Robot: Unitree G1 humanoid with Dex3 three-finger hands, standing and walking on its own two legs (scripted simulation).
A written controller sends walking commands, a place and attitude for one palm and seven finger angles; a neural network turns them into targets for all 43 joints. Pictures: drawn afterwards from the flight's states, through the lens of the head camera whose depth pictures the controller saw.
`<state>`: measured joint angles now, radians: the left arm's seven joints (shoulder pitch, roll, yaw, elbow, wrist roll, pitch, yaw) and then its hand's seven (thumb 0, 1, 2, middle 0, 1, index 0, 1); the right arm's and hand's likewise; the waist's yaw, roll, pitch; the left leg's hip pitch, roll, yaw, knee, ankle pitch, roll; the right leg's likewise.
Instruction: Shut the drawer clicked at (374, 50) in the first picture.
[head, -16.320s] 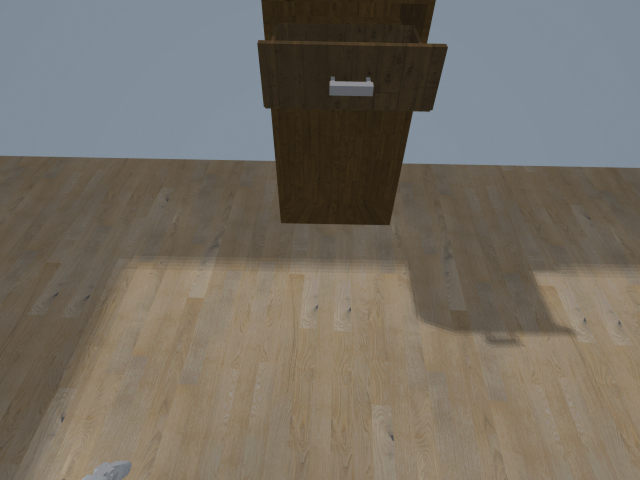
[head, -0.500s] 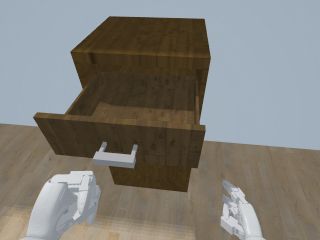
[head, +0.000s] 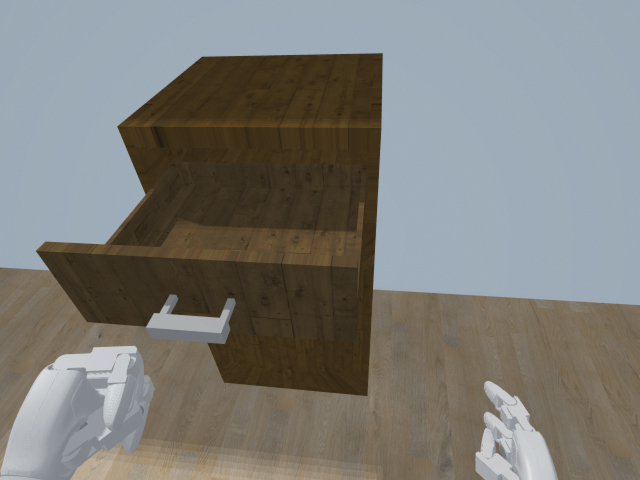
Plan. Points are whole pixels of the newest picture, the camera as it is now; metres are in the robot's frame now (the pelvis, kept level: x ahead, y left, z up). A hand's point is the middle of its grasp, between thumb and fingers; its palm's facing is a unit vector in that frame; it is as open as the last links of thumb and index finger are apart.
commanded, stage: bring the fist close to the handle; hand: left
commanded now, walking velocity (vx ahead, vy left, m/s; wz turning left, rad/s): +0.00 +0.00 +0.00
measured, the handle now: (194, 315) +0.31 +0.22 +0.06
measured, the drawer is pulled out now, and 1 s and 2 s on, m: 0.30 0.30 0.29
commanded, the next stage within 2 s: push the drawer shut in 1.42 s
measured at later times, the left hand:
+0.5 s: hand (155, 391) +0.18 +0.20 +0.10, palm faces +0.04 -1.00 -0.08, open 3.2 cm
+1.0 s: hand (191, 392) +0.20 +0.18 +0.06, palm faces -0.04 -1.00 -0.01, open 3.2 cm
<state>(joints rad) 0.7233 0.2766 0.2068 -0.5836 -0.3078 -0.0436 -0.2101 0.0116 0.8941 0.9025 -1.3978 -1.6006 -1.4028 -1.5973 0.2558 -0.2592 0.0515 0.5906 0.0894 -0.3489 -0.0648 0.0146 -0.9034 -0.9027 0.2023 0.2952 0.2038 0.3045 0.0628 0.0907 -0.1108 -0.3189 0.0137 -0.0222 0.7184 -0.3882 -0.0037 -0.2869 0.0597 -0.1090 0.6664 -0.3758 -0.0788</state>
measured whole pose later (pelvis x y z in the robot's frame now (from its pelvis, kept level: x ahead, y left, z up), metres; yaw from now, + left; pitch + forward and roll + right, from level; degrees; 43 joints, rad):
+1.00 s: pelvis +0.00 +0.05 -0.02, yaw +0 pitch +7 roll -2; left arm 0.48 0.14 -0.02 -0.25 -0.17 -0.22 -0.13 0.01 0.90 0.90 -1.40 -1.60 -1.40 -1.60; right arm 0.24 -0.24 0.05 0.54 0.02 -0.28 -0.01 0.01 -0.90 -0.90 0.20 0.30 0.21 0.30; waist 0.01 0.05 -0.07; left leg -0.54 -0.05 0.02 0.86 -0.43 0.07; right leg -0.52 -0.01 -0.08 0.82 -0.42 -0.01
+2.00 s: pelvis +0.00 +0.01 -0.02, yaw +0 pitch +8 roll -1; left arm 0.31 0.23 0.14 0.01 -0.26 -0.31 -0.23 0.02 0.77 0.90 -1.40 -1.60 -1.40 -1.60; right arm 0.23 -0.28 0.03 0.59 0.04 -0.22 -0.04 0.01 -0.91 -0.90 0.20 0.30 0.20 0.30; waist 0.00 0.06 -0.08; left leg -0.56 -0.01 -0.02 0.85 -0.44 0.01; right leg -0.53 0.03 -0.11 0.82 -0.43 -0.07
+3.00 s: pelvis -0.01 +0.03 -0.02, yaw -1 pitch +10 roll -1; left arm -0.33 0.23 0.14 0.57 -0.17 -0.31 -0.10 0.00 0.82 0.94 -1.40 -1.60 -1.40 -1.60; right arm 0.28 -0.27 0.04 0.65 0.03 -0.10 -0.01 0.01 -0.91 -0.90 0.20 0.30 0.20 0.30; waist -0.04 0.04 -0.06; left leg -0.59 -0.02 0.02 0.83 -0.40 0.04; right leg -0.58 0.02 -0.07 0.80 -0.39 -0.04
